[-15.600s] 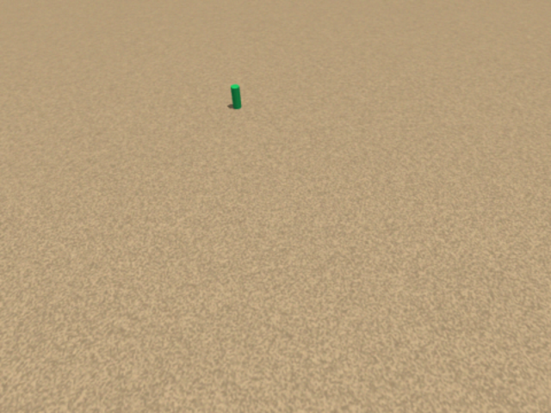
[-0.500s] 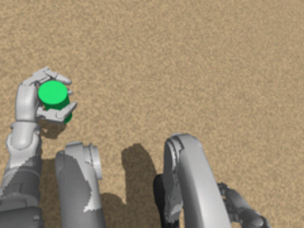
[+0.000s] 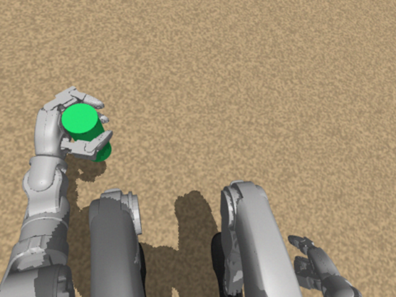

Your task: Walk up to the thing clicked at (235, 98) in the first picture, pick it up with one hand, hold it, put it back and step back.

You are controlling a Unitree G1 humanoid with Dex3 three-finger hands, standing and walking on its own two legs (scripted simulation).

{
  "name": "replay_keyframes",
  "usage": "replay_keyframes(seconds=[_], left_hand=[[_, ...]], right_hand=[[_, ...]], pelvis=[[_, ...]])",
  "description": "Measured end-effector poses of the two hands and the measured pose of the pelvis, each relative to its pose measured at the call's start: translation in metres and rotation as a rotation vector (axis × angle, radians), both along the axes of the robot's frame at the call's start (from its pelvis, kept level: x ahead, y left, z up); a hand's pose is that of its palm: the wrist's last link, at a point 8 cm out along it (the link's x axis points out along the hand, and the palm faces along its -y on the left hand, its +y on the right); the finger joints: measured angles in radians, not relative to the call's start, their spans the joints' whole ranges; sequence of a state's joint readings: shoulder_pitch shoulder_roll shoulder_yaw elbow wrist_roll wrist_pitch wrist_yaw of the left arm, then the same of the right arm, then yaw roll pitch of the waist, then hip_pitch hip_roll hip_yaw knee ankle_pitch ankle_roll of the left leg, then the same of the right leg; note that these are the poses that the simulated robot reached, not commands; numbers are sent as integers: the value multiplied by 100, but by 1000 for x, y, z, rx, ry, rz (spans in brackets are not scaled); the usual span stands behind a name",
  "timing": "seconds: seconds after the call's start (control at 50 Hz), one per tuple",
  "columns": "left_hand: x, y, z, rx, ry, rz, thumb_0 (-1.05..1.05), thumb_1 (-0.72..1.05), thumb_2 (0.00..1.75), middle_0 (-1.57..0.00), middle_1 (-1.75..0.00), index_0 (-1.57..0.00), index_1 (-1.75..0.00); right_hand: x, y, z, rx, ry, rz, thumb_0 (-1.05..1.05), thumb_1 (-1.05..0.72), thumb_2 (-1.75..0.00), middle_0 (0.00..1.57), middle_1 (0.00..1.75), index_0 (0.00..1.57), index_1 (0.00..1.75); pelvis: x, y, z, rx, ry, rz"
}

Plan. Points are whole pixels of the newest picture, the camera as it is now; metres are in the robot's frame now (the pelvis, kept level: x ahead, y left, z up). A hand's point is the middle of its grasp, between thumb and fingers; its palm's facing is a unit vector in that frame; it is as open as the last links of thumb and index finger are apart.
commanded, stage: settle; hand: left
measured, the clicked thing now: (90, 136) +0.43 +0.22 -0.07
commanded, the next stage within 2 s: lift in 0.24 s
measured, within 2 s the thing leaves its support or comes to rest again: neither
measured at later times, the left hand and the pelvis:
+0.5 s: hand (85, 124) +0.43 +0.21 -0.01, palm faces -0.02 -1.00 -0.06, open 8.0 cm; pelvis +0.00 +0.00 +0.02, yaw +2 degrees
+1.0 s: hand (59, 112) +0.40 +0.21 +0.10, palm faces -0.03 -1.00 -0.06, open 8.0 cm; pelvis +0.01 +0.00 +0.10, yaw +4 degrees
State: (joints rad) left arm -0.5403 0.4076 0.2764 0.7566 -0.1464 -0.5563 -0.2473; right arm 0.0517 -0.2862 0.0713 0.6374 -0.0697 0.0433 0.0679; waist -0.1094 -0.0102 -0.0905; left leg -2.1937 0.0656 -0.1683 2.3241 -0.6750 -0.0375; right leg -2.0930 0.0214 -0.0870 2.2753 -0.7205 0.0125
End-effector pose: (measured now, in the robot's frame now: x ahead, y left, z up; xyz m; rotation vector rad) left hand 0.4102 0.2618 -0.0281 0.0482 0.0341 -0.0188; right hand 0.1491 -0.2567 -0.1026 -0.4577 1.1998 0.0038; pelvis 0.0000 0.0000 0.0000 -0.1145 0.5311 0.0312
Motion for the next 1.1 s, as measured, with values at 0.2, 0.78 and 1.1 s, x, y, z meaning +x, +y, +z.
replay_keyframes(seconds=[0.2,0.78,1.1], left_hand=[[-1,5,11,2,3,13,3,-15,111,-85,-105,-83,-106],[-16,-1,66,13,31,-25,3,-15,111,-86,-105,-84,-106],[-36,3,168,17,18,-10,3,-15,111,-86,-105,-84,-106]], right_hand=[[-6,2,4,10,11,-9,1,-89,-90,20,30,20,30],[-5,3,36,53,-49,-88,1,-91,-90,20,30,20,30],[40,19,114,91,-180,-89,1,-91,-90,20,30,20,30]], pelvis=[[0,0,8,11,10,11],[1,-2,49,42,36,26],[12,1,124,46,22,42]])
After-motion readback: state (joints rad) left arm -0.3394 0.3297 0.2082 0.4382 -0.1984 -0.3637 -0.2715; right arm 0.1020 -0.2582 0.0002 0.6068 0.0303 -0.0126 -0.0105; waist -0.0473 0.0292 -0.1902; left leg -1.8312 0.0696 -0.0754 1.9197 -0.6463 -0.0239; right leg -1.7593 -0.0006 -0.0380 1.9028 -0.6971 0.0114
